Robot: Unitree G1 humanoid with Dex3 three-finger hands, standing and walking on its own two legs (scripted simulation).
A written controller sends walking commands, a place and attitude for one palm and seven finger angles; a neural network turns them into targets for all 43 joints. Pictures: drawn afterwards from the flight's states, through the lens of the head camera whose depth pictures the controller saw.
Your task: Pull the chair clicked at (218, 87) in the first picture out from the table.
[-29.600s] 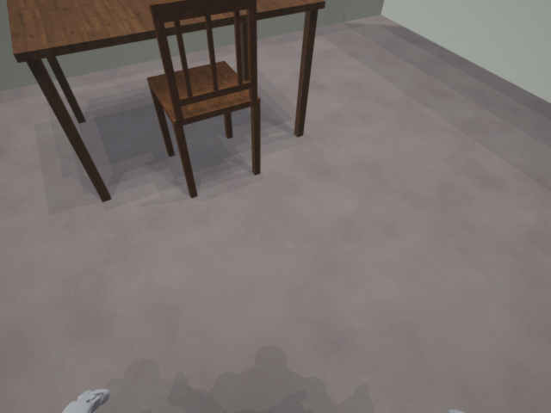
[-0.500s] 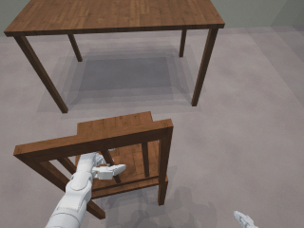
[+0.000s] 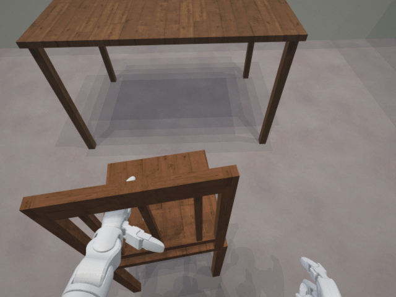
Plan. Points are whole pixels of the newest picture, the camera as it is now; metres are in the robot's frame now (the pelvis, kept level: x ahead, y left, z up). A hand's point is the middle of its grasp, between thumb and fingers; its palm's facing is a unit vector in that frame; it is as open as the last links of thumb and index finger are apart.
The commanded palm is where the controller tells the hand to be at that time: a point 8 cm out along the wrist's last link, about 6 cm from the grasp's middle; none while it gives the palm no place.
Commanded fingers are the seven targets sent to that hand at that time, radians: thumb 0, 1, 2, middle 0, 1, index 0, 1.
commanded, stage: draw the fingers out of the gap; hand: left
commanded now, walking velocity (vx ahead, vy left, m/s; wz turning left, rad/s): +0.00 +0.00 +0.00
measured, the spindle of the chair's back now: (152, 227) +0.29 +0.11 -0.07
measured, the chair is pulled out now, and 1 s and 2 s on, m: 0.62 0.62 0.62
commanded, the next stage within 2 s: draw the hand back to the body in 0.82 s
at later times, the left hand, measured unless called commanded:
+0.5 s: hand (138, 262) +0.20 +0.13 -0.04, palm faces +0.00 -0.99 -0.16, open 17.5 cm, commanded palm +0.19 +0.17 -0.01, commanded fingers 0.00 -0.55 0.20 0.00 0.00 0.00 0.00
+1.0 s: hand out of the picture +0.14 +0.12 -0.02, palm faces +0.03 -0.99 -0.10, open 17.5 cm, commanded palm +0.12 +0.18 +0.01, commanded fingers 0.00 -0.55 0.20 0.00 0.00 0.00 0.00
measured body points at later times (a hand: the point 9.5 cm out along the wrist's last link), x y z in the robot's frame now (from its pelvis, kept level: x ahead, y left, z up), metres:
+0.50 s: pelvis -0.01 -0.01 -0.01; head +0.02 -0.03 +0.44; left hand +0.20 +0.18 -0.02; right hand +0.15 -0.26 -0.09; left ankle -0.01 +0.13 -0.71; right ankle -0.04 -0.14 -0.71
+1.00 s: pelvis -0.02 -0.01 -0.02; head +0.01 -0.02 +0.42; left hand +0.14 +0.18 -0.01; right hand +0.17 -0.24 -0.09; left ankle -0.01 +0.13 -0.71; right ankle -0.04 -0.14 -0.71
